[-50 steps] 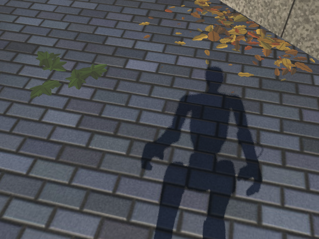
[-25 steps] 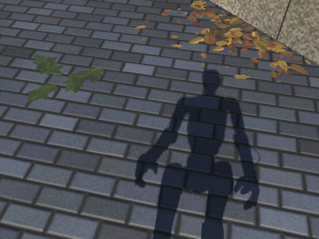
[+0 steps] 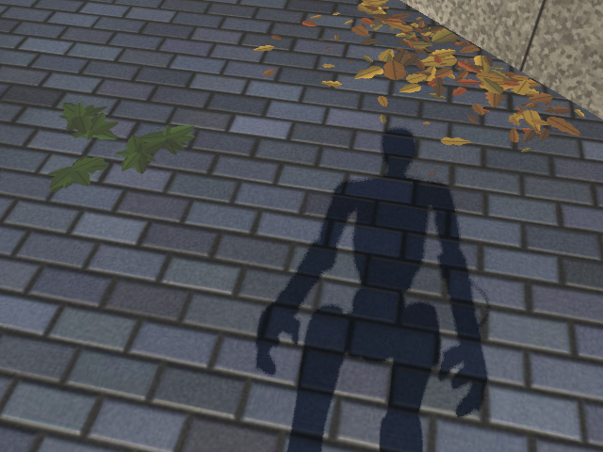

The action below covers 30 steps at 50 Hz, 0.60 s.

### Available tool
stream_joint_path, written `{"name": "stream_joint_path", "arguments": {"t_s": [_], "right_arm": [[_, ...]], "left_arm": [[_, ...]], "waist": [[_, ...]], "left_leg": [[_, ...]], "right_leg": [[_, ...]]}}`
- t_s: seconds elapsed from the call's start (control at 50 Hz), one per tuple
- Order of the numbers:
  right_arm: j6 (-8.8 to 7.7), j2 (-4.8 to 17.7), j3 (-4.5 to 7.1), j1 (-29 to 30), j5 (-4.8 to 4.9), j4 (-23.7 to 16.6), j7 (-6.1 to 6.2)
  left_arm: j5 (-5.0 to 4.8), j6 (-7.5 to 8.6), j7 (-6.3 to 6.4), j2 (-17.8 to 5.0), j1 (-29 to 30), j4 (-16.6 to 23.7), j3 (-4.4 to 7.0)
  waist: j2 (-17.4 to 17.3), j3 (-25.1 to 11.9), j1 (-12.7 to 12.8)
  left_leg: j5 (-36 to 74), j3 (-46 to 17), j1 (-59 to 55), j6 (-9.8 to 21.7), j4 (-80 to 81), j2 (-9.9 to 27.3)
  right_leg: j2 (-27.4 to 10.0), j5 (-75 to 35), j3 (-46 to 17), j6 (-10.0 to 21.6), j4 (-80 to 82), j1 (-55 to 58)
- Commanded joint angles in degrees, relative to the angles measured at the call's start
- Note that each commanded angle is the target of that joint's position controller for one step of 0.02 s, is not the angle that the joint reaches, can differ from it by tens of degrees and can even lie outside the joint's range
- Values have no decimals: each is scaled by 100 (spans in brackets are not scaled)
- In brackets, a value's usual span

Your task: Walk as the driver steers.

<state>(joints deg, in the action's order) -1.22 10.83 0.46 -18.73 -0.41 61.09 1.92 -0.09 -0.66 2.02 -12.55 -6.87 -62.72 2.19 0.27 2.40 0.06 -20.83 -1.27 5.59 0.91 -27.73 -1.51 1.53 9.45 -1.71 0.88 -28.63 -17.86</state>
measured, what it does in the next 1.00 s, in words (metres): stands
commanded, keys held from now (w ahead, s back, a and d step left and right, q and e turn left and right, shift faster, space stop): no key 1.00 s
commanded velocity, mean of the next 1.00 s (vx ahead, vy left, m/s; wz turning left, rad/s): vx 0.00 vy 0.00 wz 0.00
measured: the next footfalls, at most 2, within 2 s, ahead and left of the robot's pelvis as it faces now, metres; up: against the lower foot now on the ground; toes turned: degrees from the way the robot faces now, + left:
left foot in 1.96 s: +0.52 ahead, +0.11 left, +0.00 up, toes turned +3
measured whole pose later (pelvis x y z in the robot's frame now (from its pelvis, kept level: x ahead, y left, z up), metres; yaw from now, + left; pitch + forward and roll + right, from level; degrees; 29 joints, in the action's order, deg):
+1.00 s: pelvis +0.01 +0.00 +0.00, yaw +0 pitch -1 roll +0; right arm -1.9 8.8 0.9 -22.5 -0.2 61.1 2.2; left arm -0.4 -0.8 2.6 -11.3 -8.9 -63.4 2.2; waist 0.2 2.3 0.2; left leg -21.2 -0.7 5.4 1.1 -27.5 -1.4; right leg 1.5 10.0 -2.1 0.7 -29.0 -18.1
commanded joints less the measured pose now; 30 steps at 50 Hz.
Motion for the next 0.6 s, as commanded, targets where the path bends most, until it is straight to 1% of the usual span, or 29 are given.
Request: {"name": "stream_joint_path", "arguments": {"t_s": [0.02,0.6], "right_arm": [[-35,520,87,-470,3,-69,18],[-70,341,101,-864,18,-20,38]], "left_arm": [[-2,42,20,-605,48,178,88],[-18,26,54,-492,-160,98,75]], "waist": [[-50,3,4],[-71,58,11]], "left_leg": [[583,-198,1118,86,693,265],[680,-148,1121,83,697,264]], "right_leg": [[-318,-462,-355,268,321,933],[-293,-598,-347,276,273,917]]}}
Over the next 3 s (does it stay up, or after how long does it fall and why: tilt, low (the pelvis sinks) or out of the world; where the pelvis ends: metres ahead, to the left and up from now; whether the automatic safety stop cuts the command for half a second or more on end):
stays up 0.88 -0.01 -0.01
